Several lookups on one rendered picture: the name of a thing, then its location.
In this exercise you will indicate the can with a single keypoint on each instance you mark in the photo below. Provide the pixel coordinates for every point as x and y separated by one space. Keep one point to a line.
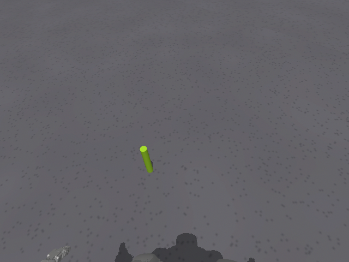
146 159

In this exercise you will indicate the left robot hand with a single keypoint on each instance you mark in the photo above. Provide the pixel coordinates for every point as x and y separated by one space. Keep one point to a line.
57 255

